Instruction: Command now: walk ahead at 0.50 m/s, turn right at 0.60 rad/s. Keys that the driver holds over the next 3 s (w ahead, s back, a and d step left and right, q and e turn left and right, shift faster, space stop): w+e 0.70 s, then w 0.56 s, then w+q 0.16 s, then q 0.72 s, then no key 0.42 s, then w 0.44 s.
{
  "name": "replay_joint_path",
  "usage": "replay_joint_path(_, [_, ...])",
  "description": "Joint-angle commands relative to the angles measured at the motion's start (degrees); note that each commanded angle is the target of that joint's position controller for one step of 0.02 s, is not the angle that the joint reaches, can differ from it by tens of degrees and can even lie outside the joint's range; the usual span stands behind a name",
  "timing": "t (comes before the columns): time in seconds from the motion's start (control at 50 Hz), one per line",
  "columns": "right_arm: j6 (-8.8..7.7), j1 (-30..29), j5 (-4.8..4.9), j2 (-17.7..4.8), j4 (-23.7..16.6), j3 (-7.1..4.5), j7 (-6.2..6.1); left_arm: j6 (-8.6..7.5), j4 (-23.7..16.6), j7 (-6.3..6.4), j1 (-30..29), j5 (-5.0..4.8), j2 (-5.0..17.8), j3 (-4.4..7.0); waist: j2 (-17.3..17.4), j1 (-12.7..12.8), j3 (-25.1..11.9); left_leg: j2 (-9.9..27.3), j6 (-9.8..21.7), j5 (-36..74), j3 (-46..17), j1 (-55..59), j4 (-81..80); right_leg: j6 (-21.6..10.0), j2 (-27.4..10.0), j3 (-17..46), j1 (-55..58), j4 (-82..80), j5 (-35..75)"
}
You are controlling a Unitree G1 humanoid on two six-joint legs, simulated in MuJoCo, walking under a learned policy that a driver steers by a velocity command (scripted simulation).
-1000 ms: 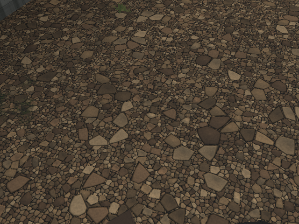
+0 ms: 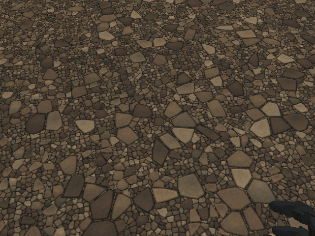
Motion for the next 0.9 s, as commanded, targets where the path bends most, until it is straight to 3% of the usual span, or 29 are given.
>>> replay_joint_path(0.02, [-1.46,18.4,-1.88,-14.3,-0.6,-4.92,-0.84,-1.09,-6.0,-0.26,-0.2,0.18,1.4,-0.24,2.7,-9.8,-17.2,17.0,10.5,-5.1,-19.3,43.3,-0.5,-0.6,-3.0,1.4,-22.4,26.7,16.4])
replay_joint_path(0.04, [-0.95,22.0,-0.79,-14.2,1.0,-5.07,-0.31,-1.29,-6.2,-0.17,4.6,-0.47,2.2,-0.86,17.6,-8.6,-22.8,26.0,16.7,-18.8,-41.8,52.1,-6.6,1.3,-1.1,-1.2,-35.4,41.1,-7.4])
replay_joint_path(0.06, [-0.58,19.1,0.19,-9.2,-0.5,-3.8,-0.45,-1.04,-5.3,-0.17,2.2,-0.91,7.6,0.47,9.8,-9.3,-15.2,24.9,14.6,-27.2,-38.9,46.8,-8.6,1.8,-5.0,-0.1,-40.8,47.2,-4.2])
replay_joint_path(0.08, [0.06,16.3,0.06,-7.2,-0.8,-3.13,-0.76,-0.67,-6.3,-0.15,-3.6,-0.29,8.9,0.79,4.7,-9.7,-8.3,22.5,12.0,-24.1,-29.9,39.1,-9.2,2.1,-7.1,-2.4,-41.4,48.2,0.8])
replay_joint_path(0.1, [0.43,13.6,-0.45,-6.2,-0.8,-2.69,-0.78,-0.53,-7.2,-0.15,-6.6,0.47,8.2,0.82,1.8,-8.4,-3.5,20.0,10.8,-16.7,-23.1,31.2,-10.6,2.1,-8.9,-3.6,-39.6,45.7,4.4])
replay_joint_path(0.12, [0.4,12.2,-0.74,-4.8,-0.5,-2.27,-0.83,-0.43,-7.7,-0.25,-7.8,0.77,7.5,1.08,2.2,-7.1,-1.4,17.8,9.9,-11.2,-18.0,26.6,-11.9,2.0,-10.7,-3.7,-37.7,42.9,6.7])
replay_joint_path(0.16, [0.01,11.9,-0.7,-4.4,0.6,-2.22,-0.71,0.0,-7.8,-0.69,-6.8,-0.12,5.1,0.75,3.9,-5.6,-0.2,15.7,9.3,-6.1,-11.4,22.4,-14.5,1.8,-12.2,-5.1,-34.5,40.2,8.1])
replay_joint_path(0.2, [-0.49,12.6,-0.29,-5.6,1.8,-2.69,-0.64,0.5,-8.3,-0.72,-8.1,0.0,3.7,0.38,3.4,-5.4,0.7,16.0,10.1,-0.5,-7.0,22.1,-16.1,2.2,-12.8,-5.6,-36.1,37.4,10.0])
replay_joint_path(0.26, [-0.39,13.3,-0.45,-7.8,3.4,-3.41,-0.92,0.52,-9.2,-0.92,-11.2,0.4,3.2,-0.01,2.3,-5.7,0.8,16.2,10.1,7.5,-1.1,24.2,-16.7,3.2,-13.3,-6.3,-38.2,30.2,16.7])
replay_joint_path(0.34, [0.5,14.3,0.01,-9.2,4.8,-3.51,-1.49,-0.25,-10.2,-2.48,-18.2,0.32,2.1,-0.8,2.3,-8.3,2.5,14.0,7.7,8.8,7.3,25.3,-16.8,2.7,-12.5,-10.5,-34.2,16.3,27.8])
replay_joint_path(0.42, [1.61,17.4,1.0,-11.6,6.3,-4.01,-1.6,-0.16,-12.6,-3.9,-23.7,0.1,2.5,-0.91,2.2,-9.7,4.6,16.5,6.7,11.4,10.0,30.9,-15.4,1.1,-11.1,-13.8,-33.1,9.0,25.1])
replay_joint_path(0.48, [2.7,17.1,1.82,-14.2,6.2,-4.8,-2.18,0.31,-12.8,-4.28,-20.1,0.65,5.6,0.68,4.7,-5.8,1.5,17.0,5.1,36.2,13.2,34.3,-5.5,-2.3,-6.3,-18.1,-24.4,6.8,16.2])
replay_joint_path(0.5, [3.21,16.5,2.03,-14.7,6.0,-4.87,-2.45,0.49,-11.3,-4.15,-13.5,0.65,7.5,1.89,4.6,-1.7,-2.0,16.1,4.2,42.7,14.7,33.3,3.5,-4.1,-3.8,-19.5,-15.7,4.5,16.3])
replay_joint_path(0.52, [3.31,16.1,1.95,-13.3,5.6,-4.3,-2.78,0.79,-8.4,-3.44,-3.1,0.55,10.7,3.76,2.7,3.5,-7.0,14.0,2.2,38.9,15.9,25.6,16.8,-6.5,-2.4,-18.2,0.0,1.3,20.3])
replay_joint_path(0.54, [2.91,18.2,-1.03,-7.2,4.0,-2.23,-2.6,1.17,-7.0,-2.23,3.1,0.18,15.7,4.82,-9.9,3.0,-11.9,9.6,-0.2,-2.1,15.5,7.4,36.5,-10.6,-15.0,0.5,17.7,2.7,25.9])
replay_joint_path(0.56, [0.91,20.2,-0.57,-4.8,0.4,-0.65,-1.75,0.13,-9.1,-2.69,0.4,0.01,18.6,4.47,-18.7,-1.4,-21.6,-1.2,-2.2,-33.4,4.3,-12.1,53.3,-22.6,-26.4,33.7,31.4,-7.9,11.0])
replay_joint_path(0.58, [-0.88,13.2,1.56,-10.4,-0.3,-1.94,-0.93,-0.45,-9.1,-3.01,1.3,0.5,13.4,3.12,-9.6,2.7,-19.5,2.0,-1.3,-28.8,-2.3,-18.6,55.0,-19.1,-25.0,30.6,29.6,-11.7,8.0])
replay_joint_path(0.6, [-1.63,10.1,2.52,-10.4,-1.5,-1.76,-0.69,-1.01,-8.7,-2.97,-0.9,0.6,11.3,2.39,-7.9,1.8,-11.8,4.1,-0.3,-23.9,-1.4,-20.0,51.6,-16.8,-23.0,22.6,22.4,-12.0,11.3])
replay_joint_path(0.62, [-1.74,10.1,1.38,-9.4,-0.7,-1.56,-1.14,-1.3,-9.0,-2.93,-4.8,0.53,10.0,1.79,-2.0,-1.3,-7.1,6.5,-0.6,-19.8,-1.5,-16.4,46.5,-14.8,-20.5,16.5,13.0,-12.1,17.6])
replay_joint_path(0.64, [-1.34,10.4,0.03,-9.9,-0.3,-1.96,-1.39,-1.34,-9.5,-2.75,-8.0,0.74,8.4,1.21,-2.2,-3.5,-4.9,7.9,-1.2,-17.9,-1.5,-12.3,41.9,-13.9,-18.5,12.0,6.1,-12.8,23.3])
replay_joint_path(0.66, [-0.63,11.5,-0.24,-10.0,-0.3,-2.16,-1.2,-1.34,-10.2,-2.52,-9.8,1.33,7.9,0.87,-3.8,-5.1,-3.8,8.5,-1.6,-16.7,-1.5,-9.0,40.2,-13.7,-17.3,10.2,1.4,-14.1,26.2])
replay_joint_path(0.72, [0.91,11.4,-0.93,-7.8,-0.2,-1.76,-1.16,-1.71,-9.4,-1.62,-9.9,1.25,8.4,0.86,-3.8,-6.2,-2.4,7.8,-4.0,-13.0,0.4,-6.7,33.3,-14.0,-15.6,5.3,-5.5,-16.0,32.1])
replay_joint_path(0.82, [0.89,1.6,-0.63,-4.4,-2.0,-0.04,-0.4,-1.7,-6.2,-0.65,-5.7,1.0,8.8,0.69,-5.7,-1.8,0.4,5.1,-4.7,6.7,2.0,-2.0,12.4,-9.9,-11.9,-1.6,-9.0,-16.0,26.8])
replay_joint_path(0.9, [0.36,-3.0,0.39,-6.3,-3.8,-0.4,0.5,-1.78,-3.7,-0.95,-1.9,0.56,9.5,0.78,-6.3,0.3,2.6,4.1,-2.7,6.8,1.0,-2.6,5.7,-9.4,-15.6,2.2,-3.6,-13.8,21.7])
